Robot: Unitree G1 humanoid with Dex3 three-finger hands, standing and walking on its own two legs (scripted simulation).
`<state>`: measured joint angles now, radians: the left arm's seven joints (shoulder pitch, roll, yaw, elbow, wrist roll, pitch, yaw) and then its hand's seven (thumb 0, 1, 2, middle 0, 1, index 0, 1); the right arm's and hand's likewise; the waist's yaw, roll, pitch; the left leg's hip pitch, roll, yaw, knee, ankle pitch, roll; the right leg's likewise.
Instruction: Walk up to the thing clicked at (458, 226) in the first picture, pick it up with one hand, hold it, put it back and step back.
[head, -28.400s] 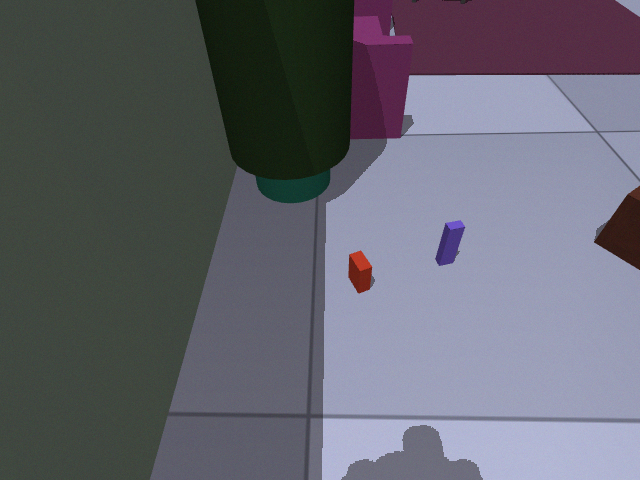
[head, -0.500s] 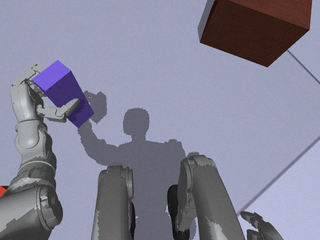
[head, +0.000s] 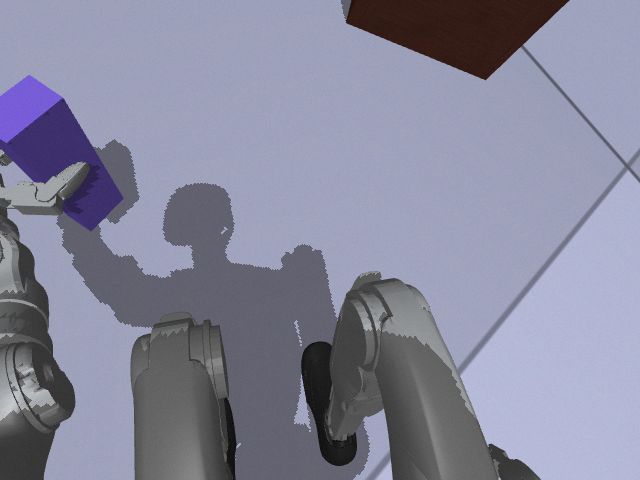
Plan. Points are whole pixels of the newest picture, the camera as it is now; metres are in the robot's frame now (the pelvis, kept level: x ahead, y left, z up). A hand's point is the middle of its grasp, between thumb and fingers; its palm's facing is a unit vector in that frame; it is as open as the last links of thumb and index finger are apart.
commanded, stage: crouch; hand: left
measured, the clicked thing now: (66, 168) +0.50 +0.24 -0.10
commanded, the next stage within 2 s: lower in 0.42 s
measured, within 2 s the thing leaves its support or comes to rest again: neither
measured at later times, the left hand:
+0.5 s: hand (50, 166) +0.51 +0.26 -0.11, palm faces +0.25 -0.97 -0.03, open 8.5 cm
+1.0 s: hand (71, 183) +0.52 +0.25 -0.17, palm faces +0.26 -0.97 -0.01, open 8.6 cm
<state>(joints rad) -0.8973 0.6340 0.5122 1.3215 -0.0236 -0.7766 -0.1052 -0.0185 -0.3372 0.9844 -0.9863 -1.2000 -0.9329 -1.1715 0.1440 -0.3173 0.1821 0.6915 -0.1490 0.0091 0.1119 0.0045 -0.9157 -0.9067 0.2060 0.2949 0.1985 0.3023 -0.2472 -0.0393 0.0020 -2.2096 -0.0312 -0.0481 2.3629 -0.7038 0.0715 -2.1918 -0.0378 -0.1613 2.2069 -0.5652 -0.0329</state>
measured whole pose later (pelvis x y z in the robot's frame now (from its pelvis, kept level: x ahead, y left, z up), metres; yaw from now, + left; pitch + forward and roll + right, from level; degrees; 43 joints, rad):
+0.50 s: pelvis +0.00 +0.00 -0.02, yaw -2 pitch +28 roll -12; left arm -0.91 0.72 0.51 1.33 -0.02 -0.81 -0.10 -0.02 -0.31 0.96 -0.98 -1.20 -0.92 -1.17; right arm 0.09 -0.35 0.26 0.66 -0.20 0.03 0.13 0.00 -0.91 -0.91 0.21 0.30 0.20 0.30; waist -0.27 -0.08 0.10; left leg -2.25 -0.03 -0.10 2.45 -0.71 0.07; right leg -2.20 -0.04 -0.21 2.26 -0.56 -0.03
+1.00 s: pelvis -0.01 +0.01 -0.04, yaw -5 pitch +24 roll -15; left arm -0.92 0.87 0.54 1.44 -0.01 -0.93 -0.07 -0.02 -0.33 0.98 -0.98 -1.21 -0.93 -1.18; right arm 0.01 -0.37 0.39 0.62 -0.27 0.04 0.13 0.00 -0.91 -0.91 0.21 0.30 0.20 0.30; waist -0.33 -0.17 0.22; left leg -2.26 -0.02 -0.16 2.53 -0.71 0.08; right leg -2.18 -0.03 -0.27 2.28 -0.53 -0.02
